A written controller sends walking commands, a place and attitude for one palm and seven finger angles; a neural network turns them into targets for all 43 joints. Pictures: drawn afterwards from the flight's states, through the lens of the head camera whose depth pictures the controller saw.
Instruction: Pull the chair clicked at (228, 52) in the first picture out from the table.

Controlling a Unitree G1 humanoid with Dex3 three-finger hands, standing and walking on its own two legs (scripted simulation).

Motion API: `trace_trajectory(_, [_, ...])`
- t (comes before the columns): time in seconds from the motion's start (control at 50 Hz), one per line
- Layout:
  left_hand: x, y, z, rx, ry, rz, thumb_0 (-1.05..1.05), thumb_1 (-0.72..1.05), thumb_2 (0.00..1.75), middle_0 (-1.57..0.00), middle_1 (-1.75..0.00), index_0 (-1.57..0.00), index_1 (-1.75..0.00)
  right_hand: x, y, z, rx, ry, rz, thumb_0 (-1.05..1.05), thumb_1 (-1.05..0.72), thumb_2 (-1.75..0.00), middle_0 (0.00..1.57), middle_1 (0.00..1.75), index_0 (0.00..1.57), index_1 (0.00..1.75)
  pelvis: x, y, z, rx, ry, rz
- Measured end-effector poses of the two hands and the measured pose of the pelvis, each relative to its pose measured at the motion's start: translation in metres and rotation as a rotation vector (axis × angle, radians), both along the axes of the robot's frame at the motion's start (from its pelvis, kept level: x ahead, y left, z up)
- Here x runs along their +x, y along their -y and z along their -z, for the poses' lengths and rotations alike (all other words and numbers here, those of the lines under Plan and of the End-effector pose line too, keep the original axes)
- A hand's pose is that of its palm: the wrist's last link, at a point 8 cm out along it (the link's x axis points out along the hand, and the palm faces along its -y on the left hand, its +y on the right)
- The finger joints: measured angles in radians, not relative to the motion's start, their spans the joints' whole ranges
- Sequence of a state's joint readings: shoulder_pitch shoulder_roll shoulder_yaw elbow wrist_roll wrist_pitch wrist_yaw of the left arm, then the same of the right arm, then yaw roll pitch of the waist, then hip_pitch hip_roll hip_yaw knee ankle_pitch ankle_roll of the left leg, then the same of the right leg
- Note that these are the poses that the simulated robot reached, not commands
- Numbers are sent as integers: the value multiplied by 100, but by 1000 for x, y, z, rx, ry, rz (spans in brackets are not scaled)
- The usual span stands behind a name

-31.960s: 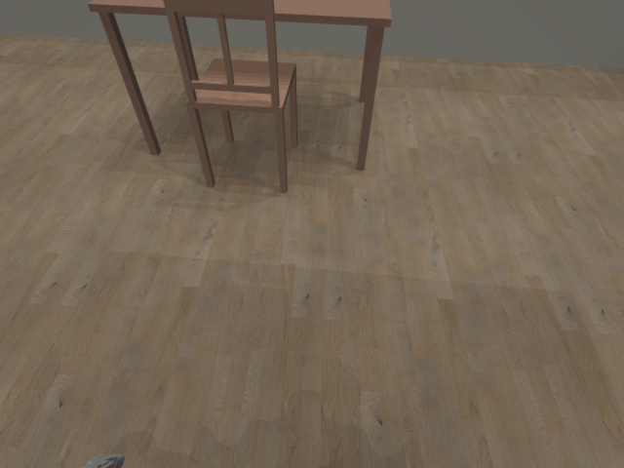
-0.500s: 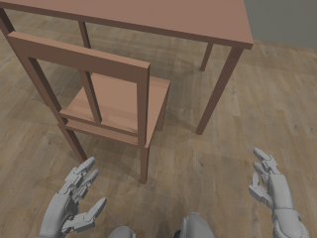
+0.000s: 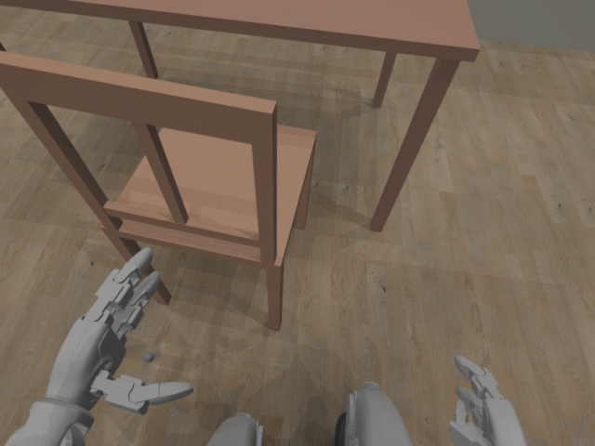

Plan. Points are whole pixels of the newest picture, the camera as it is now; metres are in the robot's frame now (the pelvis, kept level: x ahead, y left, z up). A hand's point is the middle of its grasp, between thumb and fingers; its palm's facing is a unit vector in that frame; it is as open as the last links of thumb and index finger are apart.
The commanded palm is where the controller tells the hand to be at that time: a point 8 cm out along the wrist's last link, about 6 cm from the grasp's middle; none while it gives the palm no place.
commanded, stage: raise the hand toward the chair's back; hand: left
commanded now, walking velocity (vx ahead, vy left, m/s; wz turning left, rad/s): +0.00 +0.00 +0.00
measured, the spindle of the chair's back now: (164, 177) +0.51 +0.24 +0.00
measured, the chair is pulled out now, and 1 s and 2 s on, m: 0.18 0.18 0.18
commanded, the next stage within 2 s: aim the fingers beside a spindle in 1.10 s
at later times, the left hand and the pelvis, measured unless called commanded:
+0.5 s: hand (139, 318) +0.26 +0.19 +0.06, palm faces -0.16 -0.98 -0.08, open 16.9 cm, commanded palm +0.24 +0.25 +0.07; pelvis +0.03 -0.01 +0.01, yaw +0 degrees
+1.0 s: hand (135, 316) +0.26 +0.20 +0.06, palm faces -0.16 -0.98 -0.08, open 16.9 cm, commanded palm +0.24 +0.25 +0.07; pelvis +0.02 -0.01 +0.02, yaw +0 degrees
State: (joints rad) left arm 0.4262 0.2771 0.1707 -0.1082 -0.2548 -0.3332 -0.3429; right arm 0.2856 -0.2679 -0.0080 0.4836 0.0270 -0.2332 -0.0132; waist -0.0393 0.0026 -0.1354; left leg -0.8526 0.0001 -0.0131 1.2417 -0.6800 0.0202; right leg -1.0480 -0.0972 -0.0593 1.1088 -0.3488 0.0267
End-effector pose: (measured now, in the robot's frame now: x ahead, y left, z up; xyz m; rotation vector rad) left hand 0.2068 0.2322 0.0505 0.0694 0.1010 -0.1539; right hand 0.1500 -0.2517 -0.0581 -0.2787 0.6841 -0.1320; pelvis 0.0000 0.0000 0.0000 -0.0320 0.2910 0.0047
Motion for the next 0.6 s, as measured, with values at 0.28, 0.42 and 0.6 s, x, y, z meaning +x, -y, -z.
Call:
trace_trajectory(0.28, [22,-8,-7,3,7,-3,-1,-39,35,-7,-10,-8,-10,59,-9,-28,4,111,-60,1,-91,-90,20,30,20,30,19,7,-9,-15,3,-10])
trace_trajectory(0.42, [32,-13,-9,10,-15,1,-1,-47,31,-6,-9,-7,-8,61,-20,-19,46,74,-79,1,-91,-90,20,30,20,30,24,8,-12,-16,0,-11])
trace_trajectory(0.6, [45,-21,-17,22,-2,1,-1,-50,30,-6,-9,-7,-8,45,-11,-11,38,6,-51,1,-91,-90,20,30,20,30,26,9,-16,-14,0,-9])
